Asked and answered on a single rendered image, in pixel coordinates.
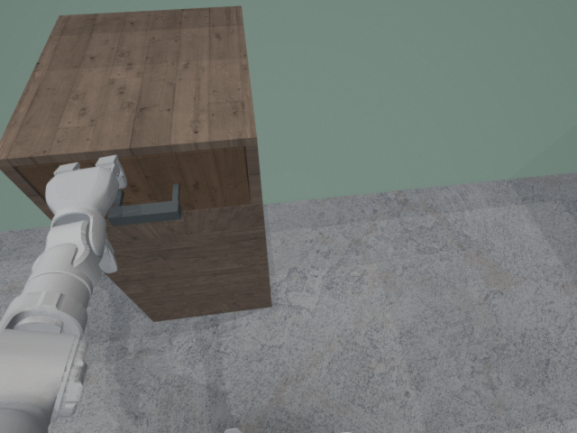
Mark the robot left hand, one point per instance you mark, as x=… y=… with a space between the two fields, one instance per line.
x=93 y=188

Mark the robot left forearm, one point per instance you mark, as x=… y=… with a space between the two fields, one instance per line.
x=56 y=295

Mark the robot left upper arm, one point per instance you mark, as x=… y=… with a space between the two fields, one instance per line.
x=41 y=378

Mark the cabinet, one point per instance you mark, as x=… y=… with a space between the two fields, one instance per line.
x=137 y=83

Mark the drawer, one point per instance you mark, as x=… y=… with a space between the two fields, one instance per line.
x=207 y=178

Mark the handle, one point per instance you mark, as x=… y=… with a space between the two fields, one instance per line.
x=120 y=215

